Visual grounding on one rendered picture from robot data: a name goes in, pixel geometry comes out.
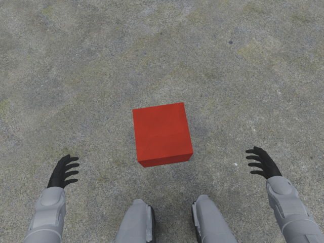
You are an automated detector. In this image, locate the robot right forearm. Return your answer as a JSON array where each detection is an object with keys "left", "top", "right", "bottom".
[{"left": 266, "top": 176, "right": 324, "bottom": 243}]

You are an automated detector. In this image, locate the carton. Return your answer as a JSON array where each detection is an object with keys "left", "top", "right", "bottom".
[{"left": 132, "top": 102, "right": 193, "bottom": 168}]

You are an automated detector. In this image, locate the robot left forearm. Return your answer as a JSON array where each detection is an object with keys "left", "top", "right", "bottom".
[{"left": 23, "top": 187, "right": 66, "bottom": 243}]

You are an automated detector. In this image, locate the robot right hand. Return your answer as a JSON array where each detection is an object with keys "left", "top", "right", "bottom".
[{"left": 246, "top": 146, "right": 282, "bottom": 180}]

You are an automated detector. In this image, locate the robot left hand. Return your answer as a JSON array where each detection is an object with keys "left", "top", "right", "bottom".
[{"left": 47, "top": 154, "right": 79, "bottom": 189}]

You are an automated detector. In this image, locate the right robot foot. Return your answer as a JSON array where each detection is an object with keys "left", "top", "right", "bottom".
[{"left": 191, "top": 201, "right": 201, "bottom": 243}]

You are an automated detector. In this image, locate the right robot thigh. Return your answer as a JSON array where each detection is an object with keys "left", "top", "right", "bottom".
[{"left": 192, "top": 199, "right": 237, "bottom": 243}]

